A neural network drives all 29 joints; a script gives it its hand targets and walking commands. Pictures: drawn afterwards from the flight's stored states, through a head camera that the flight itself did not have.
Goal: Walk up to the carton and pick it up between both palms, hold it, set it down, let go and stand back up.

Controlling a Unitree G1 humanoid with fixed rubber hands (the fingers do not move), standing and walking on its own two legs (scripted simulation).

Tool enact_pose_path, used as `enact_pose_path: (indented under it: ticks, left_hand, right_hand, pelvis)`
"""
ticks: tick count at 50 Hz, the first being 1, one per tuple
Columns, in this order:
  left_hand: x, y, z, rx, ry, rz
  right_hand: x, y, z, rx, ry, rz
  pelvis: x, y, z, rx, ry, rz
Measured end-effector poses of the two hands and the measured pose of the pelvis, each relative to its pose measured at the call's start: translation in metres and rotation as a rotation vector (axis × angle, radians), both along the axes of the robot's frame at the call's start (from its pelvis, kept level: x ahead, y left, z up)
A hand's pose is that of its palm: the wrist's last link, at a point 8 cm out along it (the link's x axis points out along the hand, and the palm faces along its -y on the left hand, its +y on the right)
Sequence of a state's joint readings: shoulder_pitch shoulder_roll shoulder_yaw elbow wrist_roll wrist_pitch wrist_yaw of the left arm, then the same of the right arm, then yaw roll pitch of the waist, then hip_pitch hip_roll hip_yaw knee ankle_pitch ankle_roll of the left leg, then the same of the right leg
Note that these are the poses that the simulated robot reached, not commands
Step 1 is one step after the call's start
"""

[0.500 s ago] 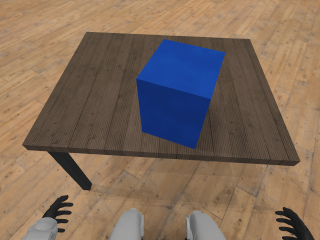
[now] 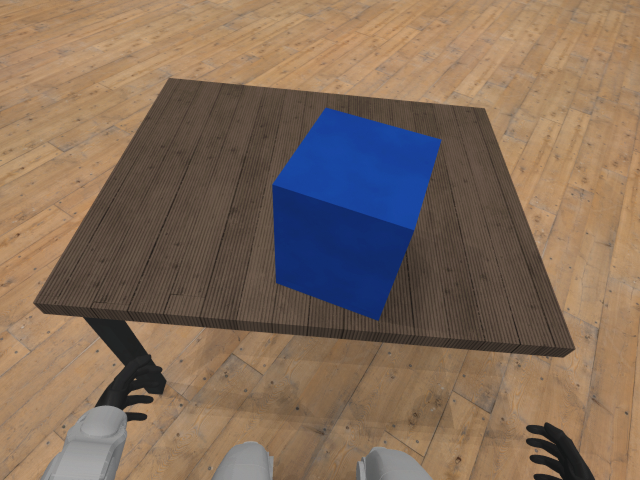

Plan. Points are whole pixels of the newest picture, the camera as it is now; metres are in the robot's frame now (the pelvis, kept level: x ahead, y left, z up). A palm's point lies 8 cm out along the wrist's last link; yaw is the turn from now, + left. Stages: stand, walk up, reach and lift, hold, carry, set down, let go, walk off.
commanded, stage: reach and lift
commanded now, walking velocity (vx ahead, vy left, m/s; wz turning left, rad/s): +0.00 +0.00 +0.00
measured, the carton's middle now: (352, 216) +0.52 -0.03 -0.02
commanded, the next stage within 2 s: none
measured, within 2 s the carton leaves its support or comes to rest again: neither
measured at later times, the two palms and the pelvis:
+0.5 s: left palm (122, 385) +0.22 +0.26 -0.03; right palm (547, 453) +0.16 -0.24 -0.01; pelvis +0.02 +0.00 +0.02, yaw +0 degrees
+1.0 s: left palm (142, 350) +0.26 +0.24 +0.00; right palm (500, 412) +0.20 -0.19 +0.01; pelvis +0.05 +0.00 +0.03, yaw +1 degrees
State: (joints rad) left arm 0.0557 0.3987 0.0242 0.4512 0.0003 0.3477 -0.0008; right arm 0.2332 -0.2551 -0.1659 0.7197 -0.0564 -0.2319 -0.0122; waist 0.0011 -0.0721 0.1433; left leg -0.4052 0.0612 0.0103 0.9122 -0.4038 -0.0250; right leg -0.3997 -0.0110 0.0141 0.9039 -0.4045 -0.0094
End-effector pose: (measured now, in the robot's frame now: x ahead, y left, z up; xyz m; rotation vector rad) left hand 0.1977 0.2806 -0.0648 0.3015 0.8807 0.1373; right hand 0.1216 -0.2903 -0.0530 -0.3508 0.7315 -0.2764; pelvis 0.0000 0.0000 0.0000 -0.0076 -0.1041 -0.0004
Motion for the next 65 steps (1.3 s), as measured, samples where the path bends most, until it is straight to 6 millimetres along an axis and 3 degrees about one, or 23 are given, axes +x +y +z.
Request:
enact_pose_path:
  ticks: [10,19,27,34,42,53,65]
  left_hand:
    - [0.009,-0.008,0.017,-0.021,-0.085,-0.047]
    - [0.014,-0.013,0.027,-0.044,-0.159,-0.097]
    - [0.027,-0.019,0.04,-0.088,-0.251,-0.13]
    - [0.038,-0.025,0.051,-0.126,-0.318,-0.163]
    - [0.048,-0.031,0.057,-0.153,-0.363,-0.21]
    - [0.06,-0.039,0.063,-0.179,-0.426,-0.251]
    - [0.067,-0.041,0.069,-0.206,-0.451,-0.239]
  right_hand:
    - [0.018,0.03,0.015,0.043,-0.112,-0.004]
    - [0.024,0.041,0.029,0.055,-0.174,-0.014]
    - [0.044,0.054,0.044,0.082,-0.255,-0.002]
    - [0.061,0.075,0.052,0.135,-0.317,0.0]
    - [0.066,0.099,0.056,0.191,-0.366,-0.02]
    - [0.081,0.105,0.067,0.205,-0.457,-0.037]
    - [0.121,0.111,0.08,0.214,-0.521,-0.01]
  pelvis:
    - [0.006,-0.002,0.009,0.006,-0.028,0.006]
    - [0.014,-0.001,0.016,0.004,-0.038,0.007]
    - [0.022,0.0,0.022,0.001,-0.042,0.009]
    - [0.03,-0.001,0.027,0.001,-0.036,0.01]
    - [0.041,-0.002,0.031,0.002,-0.015,0.011]
    - [0.049,0.0,0.033,0.0,0.002,0.011]
    - [0.052,0.0,0.033,0.0,0.006,0.011]
